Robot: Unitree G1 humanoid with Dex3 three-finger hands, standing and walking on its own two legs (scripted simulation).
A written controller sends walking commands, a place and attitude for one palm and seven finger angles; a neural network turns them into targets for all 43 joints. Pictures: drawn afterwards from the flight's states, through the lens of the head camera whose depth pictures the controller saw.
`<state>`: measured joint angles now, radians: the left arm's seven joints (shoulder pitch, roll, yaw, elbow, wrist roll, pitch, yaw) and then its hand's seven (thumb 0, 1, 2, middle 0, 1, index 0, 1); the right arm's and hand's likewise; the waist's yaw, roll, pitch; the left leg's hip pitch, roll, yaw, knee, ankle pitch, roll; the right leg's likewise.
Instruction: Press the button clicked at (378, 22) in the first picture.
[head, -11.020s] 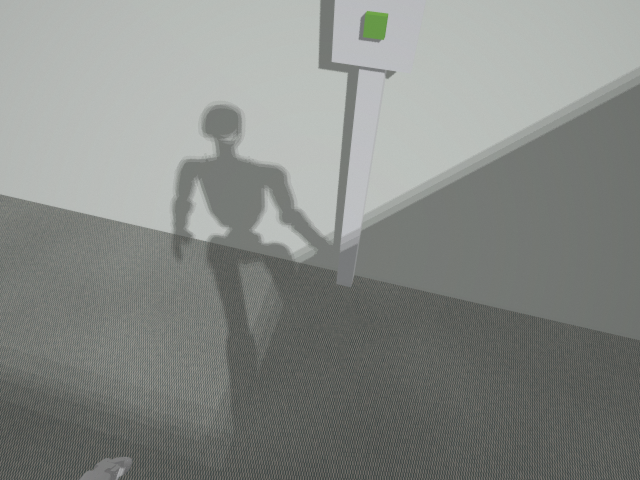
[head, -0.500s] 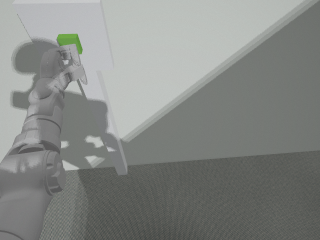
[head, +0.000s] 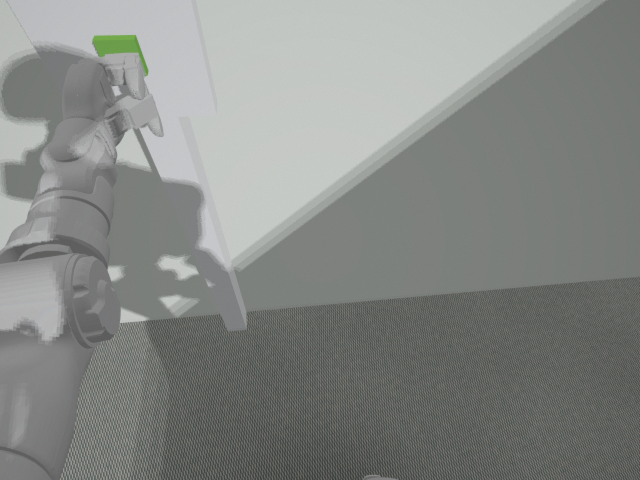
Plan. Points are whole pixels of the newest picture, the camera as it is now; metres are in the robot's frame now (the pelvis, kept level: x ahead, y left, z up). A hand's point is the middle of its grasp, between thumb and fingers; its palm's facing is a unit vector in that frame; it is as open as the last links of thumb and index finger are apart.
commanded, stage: hold the button down briefly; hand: left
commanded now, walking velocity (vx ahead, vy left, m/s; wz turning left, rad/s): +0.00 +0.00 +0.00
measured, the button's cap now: (123, 52) +0.57 +0.19 +0.20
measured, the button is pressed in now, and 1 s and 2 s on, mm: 9 0 0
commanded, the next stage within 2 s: pull the fist back off the button in 0.10 s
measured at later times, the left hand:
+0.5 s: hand (151, 110) +0.51 +0.16 +0.17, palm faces +0.03 -1.00 +0.00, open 3.3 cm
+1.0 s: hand (136, 157) +0.43 +0.17 +0.17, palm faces +0.03 -1.00 +0.01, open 3.1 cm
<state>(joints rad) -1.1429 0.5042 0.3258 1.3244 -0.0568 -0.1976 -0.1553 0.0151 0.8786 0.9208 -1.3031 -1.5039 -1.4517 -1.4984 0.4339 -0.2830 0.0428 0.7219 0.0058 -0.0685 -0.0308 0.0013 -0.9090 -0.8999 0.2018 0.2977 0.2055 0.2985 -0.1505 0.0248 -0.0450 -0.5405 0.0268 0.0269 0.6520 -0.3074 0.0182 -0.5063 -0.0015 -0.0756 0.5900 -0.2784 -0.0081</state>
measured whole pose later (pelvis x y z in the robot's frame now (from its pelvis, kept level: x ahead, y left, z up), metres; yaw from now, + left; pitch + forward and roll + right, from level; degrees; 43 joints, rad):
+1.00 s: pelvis +0.02 +0.00 +0.01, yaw -1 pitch +4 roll -1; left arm -0.60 0.29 0.26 0.62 -0.17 -0.02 -0.15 0.02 0.90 0.90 -1.30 -1.50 -1.30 -1.50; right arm 0.31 -0.27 0.02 0.62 0.05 -0.05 -0.03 0.00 -0.91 -0.90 0.20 0.30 0.20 0.30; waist -0.02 0.04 -0.07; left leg -0.33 0.03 0.05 0.58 -0.32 0.01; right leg -0.32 0.00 -0.05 0.54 -0.30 -0.01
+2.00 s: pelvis -0.01 -0.01 +0.02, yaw +0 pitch -5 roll +0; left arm 0.04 0.27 0.17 -0.10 -0.11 -0.01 0.01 0.01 0.89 0.90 -1.31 -1.50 -1.30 -1.50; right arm 0.14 -0.23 0.06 0.60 0.01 -0.11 -0.07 0.01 -0.91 -0.90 0.20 0.30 0.20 0.30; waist 0.05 0.05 0.02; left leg -0.13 0.01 0.04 0.43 -0.23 0.01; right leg -0.12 0.00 -0.06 0.42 -0.22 -0.01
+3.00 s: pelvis +0.01 +0.00 +0.02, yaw +0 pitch -4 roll -1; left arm 0.52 0.32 0.31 -0.46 -0.05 -0.13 0.10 0.01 0.88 0.90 -1.31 -1.50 -1.31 -1.50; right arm 0.20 -0.21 0.04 0.61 -0.01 -0.07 -0.06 0.01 -0.91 -0.90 0.20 0.30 0.21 0.30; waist 0.06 0.07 0.01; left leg -0.11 0.02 0.04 0.44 -0.25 0.02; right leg -0.07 0.01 -0.06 0.36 -0.21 0.00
